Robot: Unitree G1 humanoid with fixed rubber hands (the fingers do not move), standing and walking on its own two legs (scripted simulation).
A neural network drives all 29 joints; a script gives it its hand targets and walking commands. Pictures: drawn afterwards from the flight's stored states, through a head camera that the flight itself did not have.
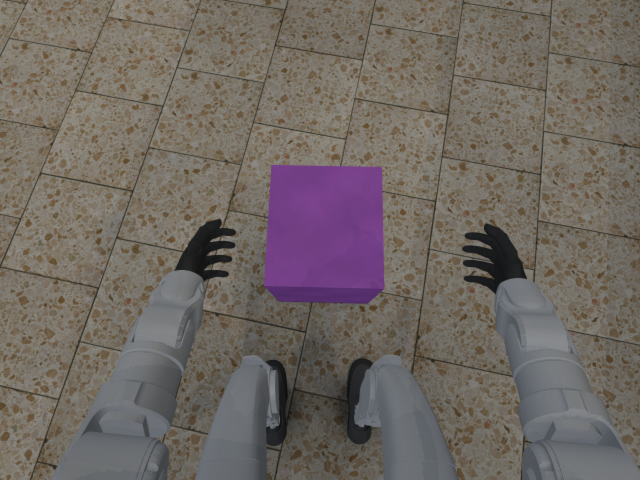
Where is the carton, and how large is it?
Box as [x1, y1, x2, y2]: [264, 165, 383, 303]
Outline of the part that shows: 271,165 264,286 279,301 367,303 383,289 381,167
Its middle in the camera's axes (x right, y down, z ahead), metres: +0.02 +0.00 +0.97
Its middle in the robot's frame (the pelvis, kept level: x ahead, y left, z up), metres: +0.51 +0.00 -0.54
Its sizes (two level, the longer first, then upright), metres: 0.271 0.246 0.299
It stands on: the floor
